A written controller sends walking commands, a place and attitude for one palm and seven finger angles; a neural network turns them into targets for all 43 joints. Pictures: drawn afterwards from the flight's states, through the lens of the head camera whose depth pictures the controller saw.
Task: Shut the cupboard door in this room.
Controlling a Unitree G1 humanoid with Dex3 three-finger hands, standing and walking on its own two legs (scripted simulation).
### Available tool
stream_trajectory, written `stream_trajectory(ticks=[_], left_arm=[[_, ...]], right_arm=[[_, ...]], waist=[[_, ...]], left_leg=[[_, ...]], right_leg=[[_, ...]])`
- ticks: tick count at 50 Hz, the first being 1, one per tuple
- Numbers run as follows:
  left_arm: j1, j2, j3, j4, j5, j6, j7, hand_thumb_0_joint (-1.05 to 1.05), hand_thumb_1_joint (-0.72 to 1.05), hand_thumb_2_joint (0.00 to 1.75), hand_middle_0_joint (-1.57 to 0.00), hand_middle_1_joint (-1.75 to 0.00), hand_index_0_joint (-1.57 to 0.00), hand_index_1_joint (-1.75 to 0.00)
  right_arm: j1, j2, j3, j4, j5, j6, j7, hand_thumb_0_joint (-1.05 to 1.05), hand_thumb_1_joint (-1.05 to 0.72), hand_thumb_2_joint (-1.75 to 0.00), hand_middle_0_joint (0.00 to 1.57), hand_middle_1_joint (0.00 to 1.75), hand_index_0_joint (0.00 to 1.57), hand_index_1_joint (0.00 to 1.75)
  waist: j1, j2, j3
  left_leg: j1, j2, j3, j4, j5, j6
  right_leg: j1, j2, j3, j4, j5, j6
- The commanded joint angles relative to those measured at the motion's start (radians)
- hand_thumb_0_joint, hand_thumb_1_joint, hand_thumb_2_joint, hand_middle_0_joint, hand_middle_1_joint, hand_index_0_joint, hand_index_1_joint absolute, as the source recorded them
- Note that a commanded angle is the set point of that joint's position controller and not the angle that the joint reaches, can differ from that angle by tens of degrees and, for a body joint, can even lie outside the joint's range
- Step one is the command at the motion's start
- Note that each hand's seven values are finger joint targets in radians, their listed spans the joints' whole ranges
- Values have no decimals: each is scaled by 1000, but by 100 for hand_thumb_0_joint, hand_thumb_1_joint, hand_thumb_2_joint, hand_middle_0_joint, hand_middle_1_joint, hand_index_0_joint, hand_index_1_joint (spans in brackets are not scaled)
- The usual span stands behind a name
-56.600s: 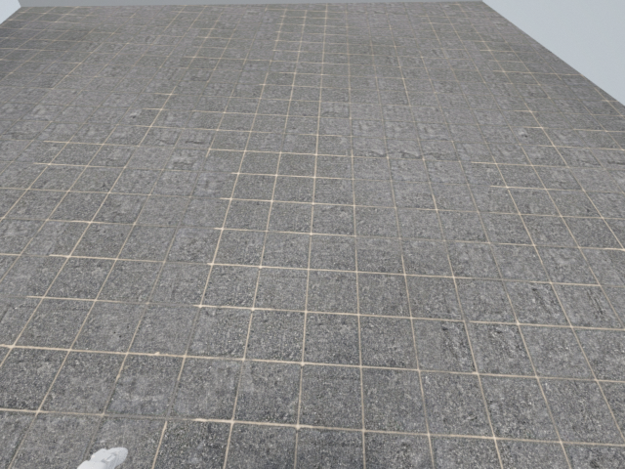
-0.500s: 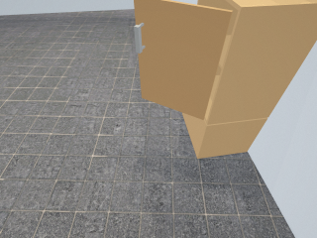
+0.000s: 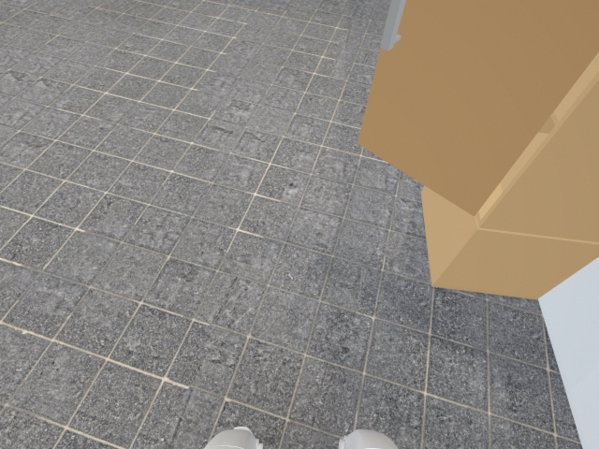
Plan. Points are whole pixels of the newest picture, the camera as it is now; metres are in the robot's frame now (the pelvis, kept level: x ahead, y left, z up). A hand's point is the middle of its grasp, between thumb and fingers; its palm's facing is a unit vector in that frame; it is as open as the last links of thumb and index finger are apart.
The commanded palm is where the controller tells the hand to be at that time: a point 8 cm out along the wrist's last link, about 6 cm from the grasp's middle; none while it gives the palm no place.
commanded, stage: walk to a spot facing it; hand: left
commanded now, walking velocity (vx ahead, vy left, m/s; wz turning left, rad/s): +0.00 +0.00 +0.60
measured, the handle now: (398, 17) +0.97 -0.19 +0.08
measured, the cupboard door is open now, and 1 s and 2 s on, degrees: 54 54 54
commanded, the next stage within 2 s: turn to face it in 1.06 s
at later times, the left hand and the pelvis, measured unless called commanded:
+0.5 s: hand out of the picture -0.03 +0.17 -0.13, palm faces +0.36 -0.89 -0.28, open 7.4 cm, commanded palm none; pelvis +0.02 -0.03 +0.03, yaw +21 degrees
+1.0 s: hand out of the picture +0.07 +0.31 -0.15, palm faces +0.59 -0.79 -0.19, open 7.4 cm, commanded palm none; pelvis +0.13 +0.11 +0.02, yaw +34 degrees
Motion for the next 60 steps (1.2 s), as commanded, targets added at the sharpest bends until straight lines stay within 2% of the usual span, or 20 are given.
stream_trajectory(ticks=[1, 9, 12, 13, 14, 15, 16, 19, 21, 30, 33, 35, 36, 37, 38, 39, 44, 50, 56, 60], left_arm=[[-6, 81, 19, -113, -2, -46, -3, 0, 90, 90, -20, -30, -20, -30], [36, 65, 12, -136, -6, -42, -2, 0, 90, 90, -20, -30, -20, -30], [240, 102, 31, -82, -2, -43, -10, 0, 90, 90, -20, -30, -20, -30], [312, 159, 45, -73, 13, -52, -5, 0, 90, 90, -20, -30, -20, -30], [262, 246, 51, -99, 29, -57, 9, 0, 90, 90, -20, -30, -20, -30], [137, 237, 37, -129, 5, -64, 16, 0, 90, 90, -20, -30, -20, -30], [-2, 217, 41, -159, 0, -77, 13, 0, 90, 90, -20, -30, -20, -30], [-13, 139, 19, -149, -2, -120, -1, 0, 90, 90, -20, -30, -20, -30], [67, 125, 15, -115, -1, -131, -3, 0, 90, 90, -20, -30, -20, -30], [303, 132, 21, -15, 11, -140, -3, 0, 90, 90, -20, -30, -20, -30], [277, 170, 30, -23, 11, -141, -6, 0, 90, 90, -20, -30, -20, -30], [248, 181, 29, -19, 1, -140, -10, 0, 90, 90, -20, -30, -20, -30], [246, 151, 26, -43, -7, -140, -23, 0, 90, 90, -20, -30, -20, -30], [199, 90, 10, -101, -12, -134, -36, 0, 90, 90, -20, -30, -20, -30], [84, 111, 7, -145, -10, -126, -28, 0, 90, 90, -20, -30, -20, -30], [53, 104, 13, -146, -7, -128, -21, 0, 90, 90, -20, -30, -20, -30], [178, 11, 1, -41, 11, -93, -35, 0, 90, 90, -20, -30, -20, -30], [62, 11, 2, -75, 6, -84, -42, 0, 90, 90, -20, -30, -20, -30], [-69, 9, -2, -112, -4, -90, -42, 0, 90, 90, -20, -30, -20, -30], [95, 22, 3, -64, -3, -103, -30, 0, 90, 90, -20, -30, -20, -30]], right_arm=[[45, -235, -58, -63, -3, -20, -26, 0, -90, -90, 20, 30, 20, 30], [25, -252, -77, -85, -12, 6, -10, 0, -90, -90, 20, 30, 20, 30], [-76, -243, -85, -116, -9, 17, -7, 0, -90, -90, 20, 30, 20, 30], [-96, -186, -77, -133, 2, 18, -2, 0, -90, -90, 20, 30, 20, 30], [-92, -93, -65, -159, 15, 7, -1, 0, -90, -90, 20, 30, 20, 30], [-119, -175, -76, -161, -1, 4, 8, 0, -90, -90, 20, 30, 20, 30], [-40, -166, -80, -154, -6, 13, 17, 0, -90, -90, 20, 30, 20, 30], [-22, -140, -73, -125, -8, 10, 50, 0, -90, -90, 20, 30, 20, 30], [-46, -125, -65, -130, -1, 4, 57, 0, -90, -90, 20, 30, 20, 30], [-272, -96, -26, -188, 0, -17, 67, 0, -90, -90, 20, 30, 20, 30], [-208, -105, -22, -176, 2, -36, 64, 0, -90, -90, 20, 30, 20, 30], [13, -160, -38, -112, -6, -48, 53, 0, -90, -90, 20, 30, 20, 30], [170, -272, -66, -79, -10, -51, 37, 0, -90, -90, 20, 30, 20, 30], [284, -384, -97, -51, -6, -59, 18, 0, -90, -90, 20, 30, 20, 30], [315, -393, -96, -25, 10, -52, 3, 0, -90, -90, 20, 30, 20, 30], [251, -351, -80, -32, 8, -55, 0, 0, -90, -90, 20, 30, 20, 30], [51, -156, -19, -57, 9, -94, -20, 0, -90, -90, 20, 30, 20, 30], [113, -121, -26, 0, 14, -101, -21, 0, -90, -90, 20, 30, 20, 30], [187, -129, -26, 58, 4, -104, -33, 0, -90, -90, 20, 30, 20, 30], [197, -144, -27, 88, 3, -94, -41, 0, -90, -90, 20, 30, 20, 30]], waist=[[-4, 130, -181], [0, 211, -172], [97, 210, -149], [132, 28, -144], [128, -310, -82], [75, -182, 2], [-14, -133, -29], [-33, -99, 2], [-9, -103, -2], [101, -151, -14], [62, -155, -60], [-52, -85, -187], [-129, 103, -316], [-167, 337, -383], [-180, 208, -367], [-139, 111, -282], [12, 155, -67], [20, 124, 2], [-2, 131, 39], [76, 93, -41]], left_leg=[[178, 250, -393, -349, 104, 103], [83, 176, -460, -411, -246, 88], [-196, 69, -396, -380, -456, 23], [-358, -34, -284, -139, -450, -33], [-552, -152, -68, 272, -347, -87], [-483, -39, -149, 470, -261, -65], [-412, -19, -146, 551, -169, -67], [-352, 34, -70, 611, 12, -88], [-356, 37, -37, 561, 59, -91], [-345, 74, 67, 157, -36, -50], [-142, 26, 121, 19, -109, -6], [253, -31, 143, -122, -27, 21], [569, 115, -56, -149, -25, 75], [761, 395, -514, -246, 83, 182], [739, 451, -549, -313, 152, 221], [588, 431, -447, -329, 71, 201], [224, 246, -161, -412, 179, 122], [226, 224, -107, -486, 144, 145], [334, 256, -70, -415, 408, 136], [346, 240, -14, -167, 722, 87]], right_leg=[[-117, 5, 87, 34, 111, 10], [74, 85, 35, -328, 61, 1], [429, 125, -24, -608, 97, -21], [540, -17, 146, -803, -81, -69], [496, -367, 570, -983, -345, -166], [255, -454, 571, -1023, -345, -180], [201, -403, 469, -1013, -221, -180], [190, -235, 140, -939, 33, -113], [275, -203, 40, -918, 189, -101], [547, -284, -91, -806, 618, -123], [515, -308, -145, -688, 845, -118], [359, -255, -231, -379, 872, -69], [101, -192, -232, -129, 551, -29], [-251, -37, -158, 174, -63, 18], [-328, -44, -6, 269, -56, -10], [-304, -79, 19, 276, 0, -23], [-166, -86, 36, 75, 242, -4], [-197, -66, 34, -158, 414, -1], [-161, -29, 30, -374, 421, -51], [115, 61, -18, -491, 395, -99]])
